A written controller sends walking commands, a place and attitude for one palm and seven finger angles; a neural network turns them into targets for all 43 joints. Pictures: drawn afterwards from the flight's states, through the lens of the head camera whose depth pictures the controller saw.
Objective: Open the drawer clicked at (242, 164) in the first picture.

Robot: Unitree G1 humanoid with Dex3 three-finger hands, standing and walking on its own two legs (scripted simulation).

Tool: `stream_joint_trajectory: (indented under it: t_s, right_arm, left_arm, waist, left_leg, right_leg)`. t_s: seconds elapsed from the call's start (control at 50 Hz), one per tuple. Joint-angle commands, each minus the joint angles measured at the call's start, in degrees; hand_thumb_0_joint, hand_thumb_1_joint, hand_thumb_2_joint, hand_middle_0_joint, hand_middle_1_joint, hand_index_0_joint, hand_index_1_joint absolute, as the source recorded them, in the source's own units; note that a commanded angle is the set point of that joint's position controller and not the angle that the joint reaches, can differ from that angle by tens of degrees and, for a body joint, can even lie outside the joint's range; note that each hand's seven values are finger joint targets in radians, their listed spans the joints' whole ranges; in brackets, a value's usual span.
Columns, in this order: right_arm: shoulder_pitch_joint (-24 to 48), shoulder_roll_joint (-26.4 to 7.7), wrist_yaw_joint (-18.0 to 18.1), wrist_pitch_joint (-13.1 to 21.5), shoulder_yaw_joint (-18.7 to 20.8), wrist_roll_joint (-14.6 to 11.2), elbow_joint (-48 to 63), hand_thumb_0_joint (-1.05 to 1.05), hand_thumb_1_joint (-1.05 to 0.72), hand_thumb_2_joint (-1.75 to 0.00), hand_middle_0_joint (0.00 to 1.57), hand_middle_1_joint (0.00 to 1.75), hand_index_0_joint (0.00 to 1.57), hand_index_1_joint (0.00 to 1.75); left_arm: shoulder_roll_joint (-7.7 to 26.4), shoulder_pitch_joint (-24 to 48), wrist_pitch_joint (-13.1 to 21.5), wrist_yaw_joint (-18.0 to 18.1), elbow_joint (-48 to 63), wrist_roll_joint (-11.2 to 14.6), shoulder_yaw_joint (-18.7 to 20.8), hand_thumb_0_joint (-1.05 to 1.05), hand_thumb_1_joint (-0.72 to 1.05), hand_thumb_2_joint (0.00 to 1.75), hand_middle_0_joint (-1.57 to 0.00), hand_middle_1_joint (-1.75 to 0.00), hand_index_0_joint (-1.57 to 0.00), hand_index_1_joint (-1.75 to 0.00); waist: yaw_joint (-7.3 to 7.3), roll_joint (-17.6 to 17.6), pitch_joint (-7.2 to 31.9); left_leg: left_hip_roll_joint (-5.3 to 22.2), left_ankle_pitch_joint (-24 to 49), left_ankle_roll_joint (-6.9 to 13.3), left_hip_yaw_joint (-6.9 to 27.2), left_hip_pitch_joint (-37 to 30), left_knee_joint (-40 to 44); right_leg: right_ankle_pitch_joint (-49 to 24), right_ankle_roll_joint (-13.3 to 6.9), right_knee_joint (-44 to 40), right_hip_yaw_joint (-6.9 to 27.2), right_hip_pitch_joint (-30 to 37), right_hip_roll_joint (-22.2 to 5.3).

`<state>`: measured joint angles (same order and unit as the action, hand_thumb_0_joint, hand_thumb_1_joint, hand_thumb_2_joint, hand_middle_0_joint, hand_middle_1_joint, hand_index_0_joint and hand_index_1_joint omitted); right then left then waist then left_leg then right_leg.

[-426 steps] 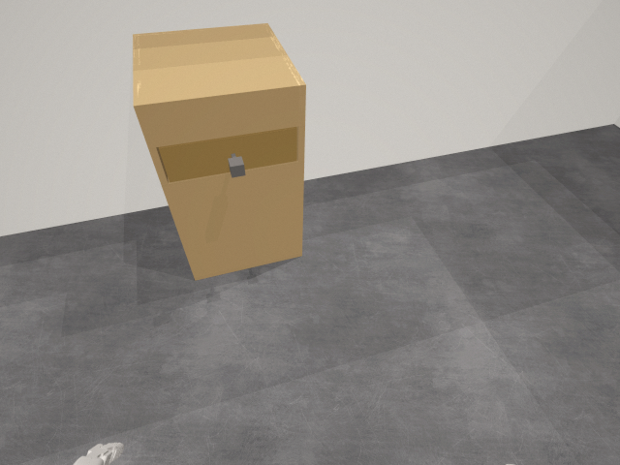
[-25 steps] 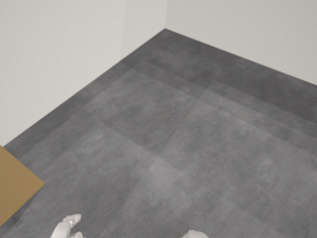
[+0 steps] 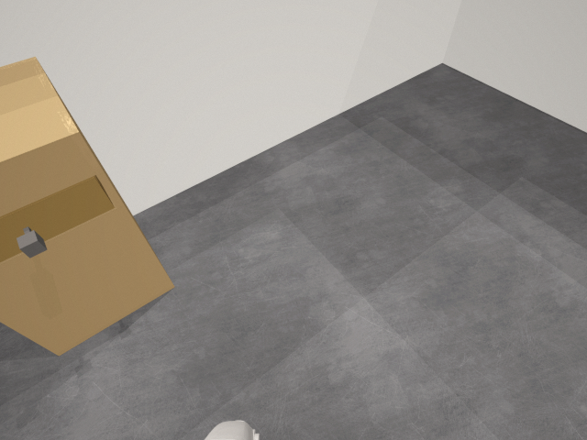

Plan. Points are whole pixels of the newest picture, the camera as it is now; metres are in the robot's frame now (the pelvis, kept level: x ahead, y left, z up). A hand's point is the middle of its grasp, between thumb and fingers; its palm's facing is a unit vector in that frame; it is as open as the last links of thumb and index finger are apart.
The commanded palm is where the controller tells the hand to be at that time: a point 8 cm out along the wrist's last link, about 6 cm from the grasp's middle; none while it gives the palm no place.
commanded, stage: turn to face it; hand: left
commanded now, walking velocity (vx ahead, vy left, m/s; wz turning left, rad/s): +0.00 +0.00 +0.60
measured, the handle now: (30, 238) +0.55 +0.67 -0.21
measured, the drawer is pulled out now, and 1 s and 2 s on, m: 0.00 0.00 0.00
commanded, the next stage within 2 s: take the last steps up to it in 0.94 s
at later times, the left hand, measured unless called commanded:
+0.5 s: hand out of the picture +0.03 +0.27 -0.16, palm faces +0.31 -0.92 -0.25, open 7.4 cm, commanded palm none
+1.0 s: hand out of the picture -0.09 +0.19 -0.16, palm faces +0.54 -0.80 -0.25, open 7.4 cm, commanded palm none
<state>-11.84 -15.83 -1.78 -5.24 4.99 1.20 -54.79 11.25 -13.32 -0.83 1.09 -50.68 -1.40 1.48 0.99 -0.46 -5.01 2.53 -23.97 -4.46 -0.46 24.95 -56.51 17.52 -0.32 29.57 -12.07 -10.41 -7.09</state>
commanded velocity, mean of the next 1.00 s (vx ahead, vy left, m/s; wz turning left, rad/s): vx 0.00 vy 0.00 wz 0.49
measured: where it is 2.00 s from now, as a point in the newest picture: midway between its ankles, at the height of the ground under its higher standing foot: outside the picture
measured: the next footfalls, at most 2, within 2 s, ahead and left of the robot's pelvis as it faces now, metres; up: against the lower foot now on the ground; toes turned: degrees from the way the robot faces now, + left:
left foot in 0.14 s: +0.04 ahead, +0.14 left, +0.00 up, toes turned +10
right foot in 0.64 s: +0.07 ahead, -0.09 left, +0.00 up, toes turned +21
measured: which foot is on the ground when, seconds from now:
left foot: up 0.00-0.12, down 0.14-0.64, up 0.66-1.00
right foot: down 0.00-0.14, up 0.16-0.62, down 0.64-1.00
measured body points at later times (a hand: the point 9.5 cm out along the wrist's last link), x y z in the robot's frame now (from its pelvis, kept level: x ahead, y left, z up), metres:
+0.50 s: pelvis -0.01 +0.04 +0.00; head +0.00 +0.06 +0.45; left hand +0.02 +0.32 -0.14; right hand +0.14 -0.18 -0.13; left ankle +0.00 +0.14 -0.74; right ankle +0.04 -0.13 -0.68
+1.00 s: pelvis -0.03 +0.00 +0.00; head +0.00 +0.01 +0.45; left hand -0.12 +0.24 -0.14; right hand +0.16 -0.20 -0.15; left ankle -0.12 +0.12 -0.70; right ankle +0.03 -0.11 -0.74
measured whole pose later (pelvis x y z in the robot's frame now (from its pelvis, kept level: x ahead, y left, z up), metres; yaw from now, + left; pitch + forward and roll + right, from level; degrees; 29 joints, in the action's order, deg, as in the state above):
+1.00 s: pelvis -0.03 +0.00 +0.00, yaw +33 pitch -1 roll +2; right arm -12.3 -14.5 -1.0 -4.5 4.2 0.9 -56.1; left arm 10.8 -14.8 -0.7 0.9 -52.5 -1.8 1.8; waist -0.4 0.1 -3.9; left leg 1.4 -25.9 -3.1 -0.3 19.6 -47.5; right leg 16.9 1.0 30.7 -9.6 -12.5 -7.6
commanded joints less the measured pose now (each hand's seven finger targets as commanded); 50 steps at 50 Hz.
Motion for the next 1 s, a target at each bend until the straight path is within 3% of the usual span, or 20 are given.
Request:
stream_joint_trajectory:
  t_s: [0.0, 0.04, 0.08, 0.1, 0.12, 0.14, 0.18, 0.22, 0.28, 0.46, 0.58, 0.6, 0.62, 0.64, 0.66, 0.7, 0.74, 0.84, 0.92, 0.98]
  right_arm:
    - [5.8, -1.5, 0.0, 2.6, -0.4, -0.8, 7.0, 0.00, -0.90, -0.90, 0.20, 0.30, 0.20, 0.30]
    - [4.3, -1.9, 0.2, 3.0, -0.3, -0.8, 6.9, 0.00, -0.90, -0.90, 0.20, 0.30, 0.20, 0.30]
    - [-0.7, -4.7, 0.2, 3.7, 0.4, -0.5, 5.8, 0.00, -0.90, -0.90, 0.20, 0.30, 0.20, 0.30]
    - [-4.6, -11.0, 0.5, 4.4, 1.9, -0.1, 5.4, 0.00, -0.90, -0.90, 0.20, 0.30, 0.20, 0.30]
    - [-8.1, -16.0, 1.0, 4.3, 3.0, -0.5, 4.8, 0.00, -0.90, -0.90, 0.20, 0.30, 0.20, 0.30]
    - [-8.9, -15.5, 1.3, 3.9, 2.8, -0.3, 3.6, 0.00, -0.90, -0.90, 0.20, 0.30, 0.20, 0.30]
    - [-3.0, -11.9, 2.3, 4.1, 1.8, 0.0, 5.3, 0.00, -0.90, -0.90, 0.20, 0.30, 0.20, 0.30]
    - [2.3, -9.4, 2.4, 4.3, 0.6, 0.0, 6.6, 0.00, -0.90, -0.90, 0.20, 0.30, 0.20, 0.30]
    - [2.2, -9.0, 2.3, 4.7, 0.5, -0.2, 7.0, 0.00, -0.90, -0.90, 0.20, 0.30, 0.20, 0.30]
    - [-1.2, -9.4, 2.0, 3.8, 1.5, 0.2, 6.5, 0.00, -0.90, -0.90, 0.20, 0.30, 0.20, 0.30]
    - [1.5, -7.8, 1.9, 3.2, 1.8, -0.1, 7.5, 0.00, -0.90, -0.90, 0.20, 0.30, 0.20, 0.30]
    - [1.0, -5.3, 1.6, 3.1, 1.5, -0.6, 7.8, 0.00, -0.90, -0.90, 0.20, 0.30, 0.20, 0.30]
    - [-0.2, -1.1, 1.6, 3.2, 0.9, -0.9, 8.9, 0.00, -0.90, -0.90, 0.20, 0.30, 0.20, 0.30]
    - [1.1, -4.2, 1.7, 3.0, 1.8, -0.1, 9.0, 0.00, -0.90, -0.90, 0.20, 0.30, 0.20, 0.30]
    - [0.0, -4.5, 1.4, 2.6, 2.1, 0.1, 8.8, 0.00, -0.90, -0.90, 0.20, 0.30, 0.20, 0.30]
    - [-1.6, -4.0, 0.7, 1.6, 2.0, 0.3, 5.6, 0.00, -0.90, -0.90, 0.20, 0.30, 0.20, 0.30]
    - [-3.4, -3.3, 0.3, 1.5, 1.8, 0.3, 4.6, 0.00, -0.90, -0.90, 0.20, 0.30, 0.20, 0.30]
    - [0.8, -1.7, 0.5, 1.7, 0.8, -0.1, 4.7, 0.00, -0.90, -0.90, 0.20, 0.30, 0.20, 0.30]
    - [4.6, -0.1, 0.9, 2.6, -0.5, -0.6, 5.2, 0.00, -0.90, -0.90, 0.20, 0.30, 0.20, 0.30]
    - [1.0, -0.1, 1.4, 3.6, -1.0, -1.0, 3.9, 0.00, -0.90, -0.90, 0.20, 0.30, 0.20, 0.30]
  left_arm:
    - [14.1, -2.9, 0.8, 0.8, 2.5, -0.4, 4.3, 0.00, 0.90, 0.90, -0.20, -0.30, -0.20, -0.30]
    - [14.5, -2.6, 0.5, 0.7, 2.1, -0.3, 4.6, 0.00, 0.90, 0.90, -0.20, -0.30, -0.20, -0.30]
    - [13.7, -1.9, 0.0, 0.4, 2.0, 0.5, 4.6, 0.00, 0.90, 0.90, -0.20, -0.30, -0.20, -0.30]
    - [10.8, -2.1, -0.3, 0.1, 3.5, 1.0, 4.2, 0.00, 0.90, 0.90, -0.20, -0.30, -0.20, -0.30]
    - [7.5, 1.0, -0.6, 0.0, 6.1, 0.9, 2.9, 0.00, 0.90, 0.90, -0.20, -0.30, -0.20, -0.30]
    - [9.4, 3.2, -1.1, 0.3, 6.3, 0.5, 3.1, 0.00, 0.90, 0.90, -0.20, -0.30, -0.20, -0.30]
    - [8.9, 4.7, -1.3, 0.3, 4.8, 0.4, 3.8, 0.00, 0.90, 0.90, -0.20, -0.30, -0.20, -0.30]
    - [9.5, 2.6, -1.2, -0.4, 3.0, 0.4, 3.9, 0.00, 0.90, 0.90, -0.20, -0.30, -0.20, -0.30]
    - [9.3, 0.4, -1.1, -0.4, 2.2, 0.4, 3.8, 0.00, 0.90, 0.90, -0.20, -0.30, -0.20, -0.30]
    - [8.3, 6.3, -0.9, 0.2, 5.8, 0.8, 3.4, 0.00, 0.90, 0.90, -0.20, -0.30, -0.20, -0.30]
    - [8.4, -0.9, 0.3, 0.8, 4.6, 1.4, 3.6, 0.00, 0.90, 0.90, -0.20, -0.30, -0.20, -0.30]
    - [11.0, -3.2, 0.8, 1.1, 4.2, 1.0, 4.2, 0.00, 0.90, 0.90, -0.20, -0.30, -0.20, -0.30]
    - [16.7, -3.6, 1.3, 1.5, 4.7, -0.1, 5.2, 0.00, 0.90, 0.90, -0.20, -0.30, -0.20, -0.30]
    - [17.0, -1.8, 0.7, 1.5, 5.5, 0.3, 4.7, 0.00, 0.90, 0.90, -0.20, -0.30, -0.20, -0.30]
    - [15.0, 2.6, 0.3, 1.6, 6.9, 0.4, 4.2, 0.00, 0.90, 0.90, -0.20, -0.30, -0.20, -0.30]
    - [11.4, 6.5, 0.8, 1.2, 6.9, 0.6, 3.6, 0.00, 0.90, 0.90, -0.20, -0.30, -0.20, -0.30]
    - [9.4, 6.3, 1.3, 1.0, 6.3, 0.5, 2.9, 0.00, 0.90, 0.90, -0.20, -0.30, -0.20, -0.30]
    - [10.6, -0.2, 1.3, 1.2, 3.2, -0.1, 3.4, 0.00, 0.90, 0.90, -0.20, -0.30, -0.20, -0.30]
    - [12.6, -5.0, 1.1, 0.9, 0.6, -0.6, 4.0, 0.00, 0.90, 0.90, -0.20, -0.30, -0.20, -0.30]
    - [13.2, -4.4, 0.9, 0.9, -0.6, -0.5, 4.3, 0.00, 0.90, 0.90, -0.20, -0.30, -0.20, -0.30]
  waist:
    - [-3.59, 13.5, 5.7]
    - [-2.69, 13.2, 7.1]
    - [0.57, 7.0, 9.9]
    - [2.93, -8.8, 12.8]
    - [4.52, -19.5, 12.8]
    - [4.74, -11.7, 12.4]
    - [2.90, -12.3, 7.4]
    - [0.14, -9.8, 4.3]
    - [-0.59, -7.3, 6.8]
    - [1.29, -9.1, 5.9]
    - [-2.39, -8.0, 8.8]
    - [-3.48, -1.0, 9.8]
    - [-3.74, 17.4, 9.3]
    - [-3.41, 15.0, 7.2]
    - [-1.12, 7.6, 5.0]
    - [0.83, 10.7, 2.0]
    - [1.39, 11.1, 1.3]
    - [-1.71, 10.9, 2.1]
    - [-4.29, 12.8, 4.0]
    - [-2.69, 14.0, 7.2]
  left_leg:
    - [-1.4, -1.9, 0.7, -4.5, -0.6, 11.3]
    - [-2.0, 1.4, 1.5, -5.8, -5.0, 17.5]
    - [-1.2, 14.3, 2.6, -4.0, -17.4, 31.4]
    - [10.3, 29.3, 7.5, 11.6, -27.7, 34.8]
    - [21.4, 51.7, 14.6, 25.1, -29.1, 35.8]
    - [22.7, 46.5, 17.6, 21.7, -26.1, 34.6]
    - [16.1, 33.1, 15.3, 19.4, -19.5, 36.6]
    - [11.1, 31.7, 12.7, 14.6, -15.4, 37.4]
    - [9.4, 32.1, 12.7, 13.2, -16.6, 37.5]
    - [9.0, 24.7, 14.8, 23.6, -15.0, 37.3]
    - [4.4, 23.1, 11.4, 25.6, -4.1, 31.3]
    - [0.6, 13.5, 8.2, 22.2, 3.0, 25.5]
    - [-8.3, -4.1, 2.7, 8.7, 13.2, 10.1]
    - [-6.9, -9.5, 2.5, 7.9, 11.1, -1.3]
    - [-5.5, -6.2, 2.7, 8.7, 8.3, -7.5]
    - [-3.7, 0.0, 2.2, 6.5, 7.9, -13.4]
    - [-3.1, 4.4, 1.4, 4.5, 7.3, -15.4]
    - [-1.6, 1.5, 0.3, 1.4, 5.6, -4.3]
    - [-2.5, -3.6, 1.0, -1.9, 0.2, 9.6]
    - [-3.5, 0.5, 1.7, -3.5, -7.1, 21.9]
  right_leg:
    - [-32.2, -6.7, -5.0, 7.2, 6.9, -14.0]
    - [-31.9, -5.4, -2.0, 5.8, 6.0, -14.3]
    - [-24.2, -1.0, 8.3, 2.0, -0.6, -12.6]
    - [-4.6, 3.4, 21.2, -0.5, -13.4, -6.0]
    - [23.2, 6.2, 31.4, 3.4, -24.0, -0.1]
    - [21.3, 4.9, 36.4, 8.5, -23.1, -1.3]
    - [13.6, 5.0, 38.6, 10.8, -24.7, -1.4]
    - [6.3, 5.3, 38.4, 11.3, -22.4, -0.7]
    - [3.9, 5.9, 35.9, 11.4, -20.1, 0.3]
    - [7.4, 5.9, 21.4, 12.4, -16.6, 3.6]
    - [-2.3, 4.2, -1.8, 11.6, 3.6, 6.2]
    - [-2.3, 2.8, -10.3, 16.8, 11.8, 0.5]
    - [0.6, -3.3, -16.6, 34.8, 15.3, -16.6]
    - [-2.4, -7.5, -16.8, 35.8, 4.1, -22.2]
    - [0.3, -8.8, -17.2, 30.5, -2.3, -20.3]
    - [-1.1, -5.6, -15.9, 23.0, -5.0, -12.4]
    - [-6.3, -4.8, -14.2, 16.1, -4.8, -9.3]
    - [-12.6, -6.4, -12.3, 13.6, 0.8, -11.1]
    - [-27.5, -7.8, -7.7, 12.8, 4.7, -12.3]
    - [-33.8, -6.0, -2.5, 11.1, 5.8, -11.8]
